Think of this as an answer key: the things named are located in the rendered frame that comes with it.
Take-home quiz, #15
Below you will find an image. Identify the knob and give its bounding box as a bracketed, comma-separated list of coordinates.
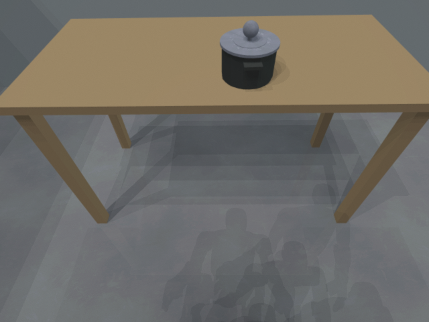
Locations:
[243, 20, 259, 38]

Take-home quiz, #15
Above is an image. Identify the table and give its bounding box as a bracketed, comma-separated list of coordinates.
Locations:
[0, 15, 429, 223]

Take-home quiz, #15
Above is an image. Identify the pot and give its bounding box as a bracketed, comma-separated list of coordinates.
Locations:
[222, 49, 277, 89]

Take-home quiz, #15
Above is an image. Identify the lid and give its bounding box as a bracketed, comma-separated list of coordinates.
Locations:
[220, 28, 280, 58]

